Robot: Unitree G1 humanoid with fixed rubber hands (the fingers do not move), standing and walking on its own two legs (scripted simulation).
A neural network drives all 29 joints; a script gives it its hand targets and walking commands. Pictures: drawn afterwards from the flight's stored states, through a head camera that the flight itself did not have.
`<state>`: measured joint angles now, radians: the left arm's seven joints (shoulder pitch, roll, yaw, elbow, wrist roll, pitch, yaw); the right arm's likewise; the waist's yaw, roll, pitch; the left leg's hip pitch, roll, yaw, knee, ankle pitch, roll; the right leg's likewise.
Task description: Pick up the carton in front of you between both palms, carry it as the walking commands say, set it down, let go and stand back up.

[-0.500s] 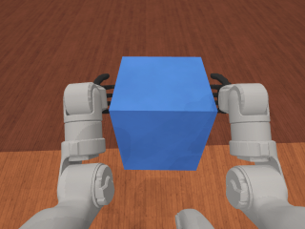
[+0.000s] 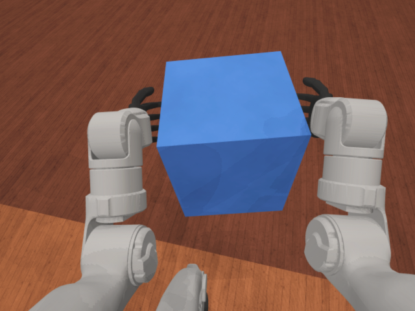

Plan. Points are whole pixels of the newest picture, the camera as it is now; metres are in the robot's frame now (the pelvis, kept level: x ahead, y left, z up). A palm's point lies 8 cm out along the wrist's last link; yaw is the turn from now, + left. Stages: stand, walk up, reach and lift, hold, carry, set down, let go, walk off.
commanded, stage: carry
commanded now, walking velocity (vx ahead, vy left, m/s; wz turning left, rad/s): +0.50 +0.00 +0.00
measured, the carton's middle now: (228, 141) +0.41 +0.04 +0.08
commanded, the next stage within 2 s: none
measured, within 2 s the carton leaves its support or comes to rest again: neither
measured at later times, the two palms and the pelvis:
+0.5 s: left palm out of the picture +0.71 +0.13 +0.22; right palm (333, 3) +0.70 -0.17 +0.22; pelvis +0.33 +0.00 +0.03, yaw -1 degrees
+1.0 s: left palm out of the picture +1.02 +0.16 +0.23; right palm out of the picture +1.01 -0.14 +0.23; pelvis +0.63 +0.02 +0.06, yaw -1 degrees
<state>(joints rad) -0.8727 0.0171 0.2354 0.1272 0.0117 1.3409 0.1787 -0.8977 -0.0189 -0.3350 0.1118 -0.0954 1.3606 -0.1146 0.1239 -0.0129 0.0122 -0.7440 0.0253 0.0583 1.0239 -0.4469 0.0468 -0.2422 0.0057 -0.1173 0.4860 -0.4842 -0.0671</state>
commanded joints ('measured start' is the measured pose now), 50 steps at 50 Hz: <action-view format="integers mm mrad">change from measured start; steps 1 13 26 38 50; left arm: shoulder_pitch -900 -755 -664 -893 -768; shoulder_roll -1120 -1006 -1025 -1116 -1116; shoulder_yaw -570 -413 -422 -556 -474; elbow -146 -24 114 -202 47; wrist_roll -495 -283 -296 -497 -365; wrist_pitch -14 -9 -16 -8 -11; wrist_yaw -286 -236 -254 -276 -275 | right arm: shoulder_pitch -665 -951 -779 -689 -700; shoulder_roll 942 1170 1102 989 1092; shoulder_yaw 540 668 565 552 548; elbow -10 -150 87 -51 80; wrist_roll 328 609 486 363 447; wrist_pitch -23 -40 -29 -19 -31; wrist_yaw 152 231 249 140 221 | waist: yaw -58 -189 -20 -43 -189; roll -134 70 -253 -118 110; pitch -474 -522 -566 -531 -575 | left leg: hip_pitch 198 904 12 57 1007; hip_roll -33 235 -106 -1 291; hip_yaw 82 -395 -1 -6 -499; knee -256 -617 306 -204 -591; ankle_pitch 56 280 -43 215 542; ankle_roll -10 167 -42 -13 220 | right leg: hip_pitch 238 -599 481 346 -575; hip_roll -228 -25 -297 -246 -28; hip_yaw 195 131 756 259 149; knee -127 823 -140 -73 808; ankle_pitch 372 -16 318 665 0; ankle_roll -142 3 -239 -149 26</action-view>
